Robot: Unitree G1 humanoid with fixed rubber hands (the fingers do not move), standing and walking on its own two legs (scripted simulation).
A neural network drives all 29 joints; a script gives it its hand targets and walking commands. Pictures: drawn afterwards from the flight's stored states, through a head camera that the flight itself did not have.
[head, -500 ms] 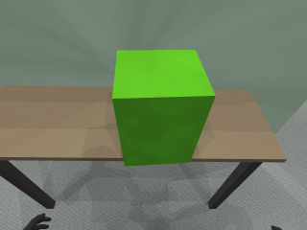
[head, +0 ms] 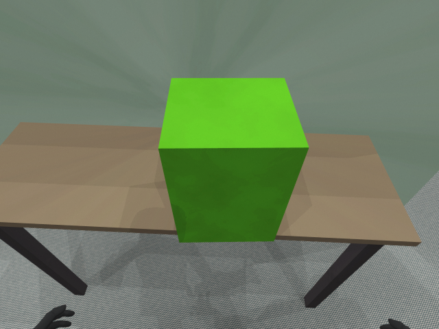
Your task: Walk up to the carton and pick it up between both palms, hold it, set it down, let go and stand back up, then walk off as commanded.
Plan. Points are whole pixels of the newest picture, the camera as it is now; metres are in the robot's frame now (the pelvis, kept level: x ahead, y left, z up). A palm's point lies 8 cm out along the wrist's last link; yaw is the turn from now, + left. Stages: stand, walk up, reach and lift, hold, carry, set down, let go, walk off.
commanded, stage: walk up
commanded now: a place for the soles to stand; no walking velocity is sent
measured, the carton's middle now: (227, 167) +0.41 -0.01 +0.08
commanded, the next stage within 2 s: reach and lift in 1.36 s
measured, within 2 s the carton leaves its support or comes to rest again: neither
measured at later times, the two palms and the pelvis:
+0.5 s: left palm out of the picture +0.13 +0.31 -0.06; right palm out of the picture +0.11 -0.35 -0.05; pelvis +0.01 -0.01 +0.00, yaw +1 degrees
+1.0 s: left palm out of the picture +0.14 +0.31 -0.06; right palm out of the picture +0.13 -0.34 -0.06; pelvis +0.02 -0.02 +0.00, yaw +1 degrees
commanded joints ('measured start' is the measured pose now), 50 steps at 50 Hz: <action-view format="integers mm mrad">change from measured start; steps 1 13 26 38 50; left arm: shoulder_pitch -19 -36 77 -81 -70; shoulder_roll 136 224 128 173 169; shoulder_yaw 57 69 56 44 41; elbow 0 7 71 33 50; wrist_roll -3 4 -9 -7 -17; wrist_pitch -13 -21 -16 -24 -29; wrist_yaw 5 0 -3 7 12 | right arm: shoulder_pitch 4 25 -93 14 -79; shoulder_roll -270 -132 -226 -162 -177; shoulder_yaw -91 -56 -76 -62 -39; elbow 5 32 -17 39 19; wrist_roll -5 14 1 -2 9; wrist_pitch -19 -12 3 1 -6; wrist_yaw -6 20 7 10 11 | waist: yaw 11 3 33 -24 11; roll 112 -176 157 -121 27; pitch -42 -61 -28 -81 -114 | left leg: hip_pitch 116 49 -74 164 36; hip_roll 254 -21 192 42 131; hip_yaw -418 120 -170 3 -126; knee -246 -100 -223 -136 -145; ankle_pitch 122 30 42 75 193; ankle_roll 228 10 153 40 79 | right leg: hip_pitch -128 86 109 -62 72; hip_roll -1 -161 33 -134 -69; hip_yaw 85 153 23 178 128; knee -35 -285 -175 -245 -195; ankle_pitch -59 397 138 191 254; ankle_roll -48 -163 -32 -95 -62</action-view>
